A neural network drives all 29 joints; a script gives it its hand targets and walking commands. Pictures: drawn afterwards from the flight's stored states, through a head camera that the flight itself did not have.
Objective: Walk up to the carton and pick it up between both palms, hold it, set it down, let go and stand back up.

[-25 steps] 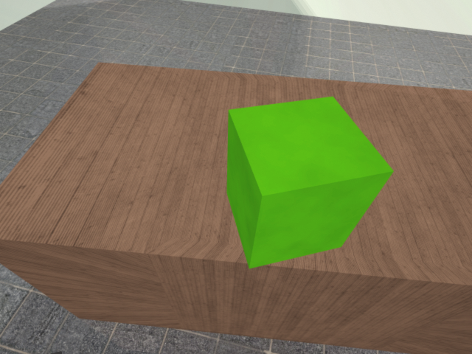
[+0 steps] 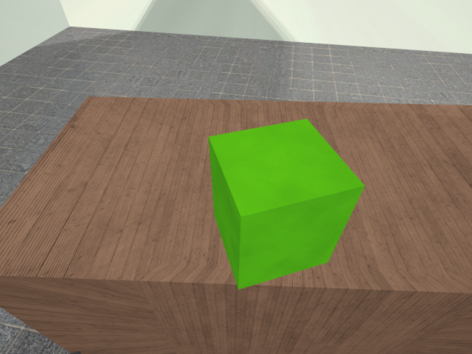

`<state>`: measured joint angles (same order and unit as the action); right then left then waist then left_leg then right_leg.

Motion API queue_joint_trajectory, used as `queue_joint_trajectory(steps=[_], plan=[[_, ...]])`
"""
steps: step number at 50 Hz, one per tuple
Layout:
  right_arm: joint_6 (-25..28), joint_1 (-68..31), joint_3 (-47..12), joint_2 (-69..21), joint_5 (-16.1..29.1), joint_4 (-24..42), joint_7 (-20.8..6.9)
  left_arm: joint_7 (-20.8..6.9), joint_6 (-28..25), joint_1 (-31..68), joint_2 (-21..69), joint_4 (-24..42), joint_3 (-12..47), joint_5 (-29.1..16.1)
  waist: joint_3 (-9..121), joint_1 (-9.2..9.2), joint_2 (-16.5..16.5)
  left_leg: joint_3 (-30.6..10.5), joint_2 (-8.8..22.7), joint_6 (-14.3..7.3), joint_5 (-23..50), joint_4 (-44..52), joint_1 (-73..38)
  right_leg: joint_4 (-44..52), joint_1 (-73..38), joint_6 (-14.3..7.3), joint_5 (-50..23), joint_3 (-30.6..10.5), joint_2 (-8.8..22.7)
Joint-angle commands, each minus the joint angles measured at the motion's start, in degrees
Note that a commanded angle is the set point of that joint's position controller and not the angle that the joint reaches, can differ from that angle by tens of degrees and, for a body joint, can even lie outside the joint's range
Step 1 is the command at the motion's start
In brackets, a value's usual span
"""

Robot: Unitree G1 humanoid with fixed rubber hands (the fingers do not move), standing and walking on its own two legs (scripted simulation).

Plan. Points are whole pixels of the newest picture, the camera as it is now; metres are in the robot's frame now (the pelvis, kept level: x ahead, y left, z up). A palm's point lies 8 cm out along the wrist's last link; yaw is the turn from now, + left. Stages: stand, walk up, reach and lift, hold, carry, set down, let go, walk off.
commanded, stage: walk up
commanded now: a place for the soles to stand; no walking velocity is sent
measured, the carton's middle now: (272, 204) +0.42 -0.07 +0.02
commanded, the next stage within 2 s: reach and lift in 1.84 s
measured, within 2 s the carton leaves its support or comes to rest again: neither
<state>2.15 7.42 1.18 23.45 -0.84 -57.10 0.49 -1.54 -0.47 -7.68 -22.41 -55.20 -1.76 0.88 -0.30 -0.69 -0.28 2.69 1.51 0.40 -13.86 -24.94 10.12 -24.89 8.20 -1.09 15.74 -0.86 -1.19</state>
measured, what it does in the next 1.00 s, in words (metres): steps on the spot: right foot, then left foot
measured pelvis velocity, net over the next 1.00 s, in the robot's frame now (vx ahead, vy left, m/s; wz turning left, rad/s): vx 0.02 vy -0.08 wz -0.01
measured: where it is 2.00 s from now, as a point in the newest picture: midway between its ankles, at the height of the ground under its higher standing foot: outside the picture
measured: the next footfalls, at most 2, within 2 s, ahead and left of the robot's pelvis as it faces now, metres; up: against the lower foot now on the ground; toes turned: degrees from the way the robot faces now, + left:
right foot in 0.68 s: +0.07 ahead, -0.21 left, +0.00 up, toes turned +0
left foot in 0.94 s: +0.08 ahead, +0.04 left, +0.00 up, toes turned +3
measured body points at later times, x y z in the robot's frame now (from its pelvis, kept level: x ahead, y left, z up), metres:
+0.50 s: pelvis +0.00 -0.01 +0.00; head +0.02 -0.01 +0.45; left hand +0.14 +0.31 -0.10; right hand +0.07 -0.36 -0.10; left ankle -0.01 +0.12 -0.74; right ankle -0.03 -0.12 -0.70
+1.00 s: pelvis +0.02 -0.08 -0.02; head +0.03 -0.08 +0.43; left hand +0.14 +0.25 -0.12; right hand +0.07 -0.41 -0.14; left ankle +0.04 +0.03 -0.74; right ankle +0.04 -0.22 -0.74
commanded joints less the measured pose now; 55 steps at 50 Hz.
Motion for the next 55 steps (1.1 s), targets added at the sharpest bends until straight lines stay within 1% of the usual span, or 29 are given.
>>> queue_joint_trajectory(steps=[1,19,20,21,22,23,25,26,28,30,32,33,34,35,36,37,38,39,41,44,46,47,48,49,50,51,52,54,55], plan=[[1.0,-2.5,1.9,11.3,0.1,1.9,0.5,0.5,-0.7,2.2,-10.8,1.7,-2.0,-0.1,3.2,0.08,0.9,-5.6,6.7,-2.9,11.2,3.9,-3.8,4.3,1.1,-2.0,-15.9,-5.5,6.8],[0.7,-4.3,1.6,11.4,-0.2,-1.2,0.4,0.9,-0.5,4.0,-11.0,-0.6,-1.3,-0.4,2.9,0.03,0.5,-3.8,6.9,-2.4,10.9,6.3,-6.9,6.4,0.6,-1.6,-17.1,-6.2,6.9],[1.2,6.0,4.6,17.6,-0.1,-2.0,1.9,-0.8,1.1,5.2,-14.7,4.4,-3.9,3.0,1.8,-2.88,4.3,-6.8,9.5,-5.5,10.7,4.9,-13.5,-3.4,10.2,-2.9,-11.7,-2.9,2.8],[1.4,11.9,6.0,20.8,-0.5,-2.8,2.6,-1.5,2.0,7.5,-12.4,6.4,-3.7,2.8,0.7,-4.73,-1.4,-14.0,16.6,-10.1,11.5,6.7,-18.9,-11.9,20.3,-1.8,-1.2,-0.2,0.6],[1.8,12.9,7.4,22.2,-0.9,-1.4,3.2,-2.0,2.8,8.0,-11.3,8.8,-3.8,3.1,-1.5,-5.21,-6.3,-21.4,25.9,-16.4,13.7,9.2,-17.7,-25.3,27.8,-0.6,15.6,-4.2,1.2],[2.1,11.9,8.1,21.9,-0.4,0.6,3.7,-2.1,3.4,6.1,-11.2,9.9,-4.0,3.1,-1.1,-3.68,-3.3,-21.5,28.4,-18.3,17.2,8.0,-14.6,-32.6,27.9,-0.3,16.2,-9.1,2.8],[2.4,6.4,7.7,18.8,-0.4,4.4,4.4,-3.2,3.9,2.5,-11.0,11.4,-4.7,2.3,-1.4,0.07,-1.8,-14.0,25.3,-15.6,17.7,7.8,-8.8,-35.9,24.4,0.2,12.4,-12.6,4.4],[2.7,4.2,7.3,17.6,-0.6,5.6,4.3,-3.6,3.8,1.5,-10.9,11.4,-4.8,2.1,-2.0,0.89,-2.6,-9.8,22.0,-13.4,16.3,7.9,-5.9,-33.7,21.8,0.8,9.8,-11.6,4.5],[2.8,2.2,6.8,17.6,-1.3,7.3,3.3,-4.1,3.4,0.4,-10.3,11.5,-4.9,1.4,-3.3,1.16,-9.0,-2.6,16.5,-10.3,11.5,6.7,0.8,-24.1,15.3,1.7,6.8,-5.0,4.6],[2.3,0.4,6.2,17.2,-1.8,8.0,2.1,-3.5,2.8,-1.3,-10.6,9.5,-5.2,0.7,-2.8,1.48,-11.5,0.2,13.1,-8.4,7.5,3.1,6.6,-16.2,7.1,2.0,2.9,0.3,3.9],[1.0,0.6,5.5,16.4,-1.4,8.6,1.0,-2.2,2.2,-6.0,-11.1,5.7,-5.7,0.7,-0.5,2.99,-8.1,2.1,10.4,-7.3,-4.3,-5.9,13.5,-10.7,-2.5,1.8,-3.8,6.3,0.4],[0.3,3.9,4.2,13.0,-1.5,8.4,0.7,-1.5,1.7,-8.1,-12.6,4.2,-6.3,1.2,0.7,3.03,-1.4,3.5,7.7,-6.5,-9.1,-13.1,16.7,-9.2,-6.7,1.6,-1.2,6.7,-1.3],[-0.2,6.7,2.9,9.7,-1.2,8.6,0.5,-0.7,1.2,-10.0,-15.1,4.5,-6.7,1.6,1.1,4.49,8.7,4.1,4.0,-4.4,-16.3,-21.7,18.3,-0.6,-5.0,-0.6,3.0,-3.4,5.2],[-0.8,5.4,1.7,6.6,-0.4,10.2,0.6,0.2,0.1,-7.9,-18.3,7.1,-6.3,1.6,0.5,3.73,14.7,-2.8,-0.8,-1.1,-24.2,-31.8,21.2,10.5,2.7,-5.7,8.7,-28.5,19.1],[-1.2,4.0,3.6,12.7,0.5,9.7,1.2,0.4,-0.2,-5.3,-22.4,8.4,-7.0,1.0,2.2,4.25,8.6,-10.0,0.4,-0.5,-23.8,-34.7,16.8,11.4,6.6,-11.9,14.3,-32.4,22.3],[-1.3,3.9,3.4,13.4,0.6,7.9,1.4,1.1,-0.5,-2.9,-20.6,7.7,-6.1,0.5,-1.2,2.99,5.9,-10.8,1.9,-0.7,-20.3,-35.3,18.4,9.3,7.8,-12.1,13.6,-28.6,21.8],[-1.1,6.2,3.0,13.1,0.8,6.0,1.5,1.6,-0.8,-0.2,-18.1,7.3,-5.0,0.2,-3.7,1.12,6.3,-10.3,2.9,-0.9,-17.9,-33.2,18.5,7.0,9.0,-11.0,10.2,-22.9,19.6],[-1.0,8.1,2.8,13.1,0.7,4.6,1.3,1.8,-0.9,0.9,-17.5,7.2,-4.5,0.0,-3.7,0.53,7.2,-9.1,2.9,-1.3,-15.8,-31.1,16.2,5.7,10.4,-9.5,7.6,-18.1,17.2],[-1.1,10.9,3.3,13.0,0.4,2.9,0.4,1.8,-1.0,1.6,-16.8,6.9,-4.0,-0.1,-2.6,0.03,9.8,-5.0,1.2,-1.5,-13.9,-25.2,11.4,3.9,12.4,-9.4,-0.4,-11.6,15.5],[-1.9,10.0,3.5,11.5,-0.2,3.5,-0.4,1.8,-0.9,2.3,-16.7,7.3,-4.2,-0.4,-0.7,0.01,10.9,-2.7,-0.6,-1.8,-10.4,-17.3,6.1,1.0,13.7,-9.8,-5.7,-9.8,16.7],[-2.1,10.7,4.0,11.2,-0.9,3.6,-0.6,1.9,-0.6,3.0,-15.9,7.8,-3.7,-0.9,0.6,-1.43,9.0,-1.6,-1.8,-2.6,-4.8,-9.7,1.1,-2.3,15.6,-8.4,-5.2,-9.2,16.9],[-2.0,10.7,4.4,12.2,-1.3,4.1,-0.6,2.1,-0.4,2.3,-14.7,7.9,-3.3,-1.1,1.4,-1.71,7.6,-3.0,-1.4,-3.4,-4.1,-6.3,-1.7,-4.8,16.5,-6.9,-5.2,-8.1,16.0],[-1.7,10.2,4.8,14.8,-2.1,4.9,-0.6,2.4,-0.3,1.0,-12.6,8.0,-2.7,-1.4,1.4,-1.56,0.3,-12.7,4.7,-5.3,-0.1,0.6,-1.4,-11.8,17.4,-3.8,-3.3,-4.1,11.4],[-1.3,5.0,4.9,17.2,-1.3,6.9,-1.0,2.7,0.0,1.1,-9.8,7.8,-1.8,-1.9,0.6,0.30,-9.9,-25.5,12.7,-10.1,-2.8,6.2,4.7,-18.9,17.5,-0.4,10.7,2.9,2.5],[-1.1,4.0,5.0,17.6,-1.4,7.0,-1.3,3.2,0.5,1.9,-11.5,7.0,-2.5,-1.2,-0.9,-0.64,-9.5,-26.9,15.2,-14.1,-1.8,6.8,8.7,-25.1,14.2,-0.6,18.3,1.6,1.5],[-0.8,3.2,4.5,15.9,-1.3,7.3,-1.1,3.3,0.3,1.3,-11.2,6.8,-2.5,-1.5,-2.0,0.16,-7.9,-24.5,14.5,-14.8,3.8,5.1,9.6,-26.2,13.3,-0.8,18.3,-0.3,2.2],[-0.7,2.3,3.9,14.3,-1.0,7.1,-0.7,3.1,-0.1,0.7,-10.7,6.3,-2.4,-1.8,-2.2,0.90,-6.8,-20.8,12.9,-14.2,10.2,2.3,8.8,-22.3,12.0,-0.8,17.2,-0.4,2.4],[-1.3,-1.0,3.2,12.7,-0.1,7.1,-0.7,2.8,-1.4,-3.5,-9.9,3.8,-2.2,-1.3,1.0,3.20,-7.9,-13.8,8.5,-8.9,15.7,-3.4,6.4,-5.7,4.9,-0.2,2.3,2.4,1.9],[-1.7,0.4,2.7,11.4,0.4,7.0,-0.9,3.0,-2.1,-3.7,-10.7,3.1,-2.4,-0.6,2.7,2.61,-7.2,-12.8,7.7,-6.7,15.9,-4.3,7.2,-1.9,0.0,-0.3,-3.1,0.9,2.6]])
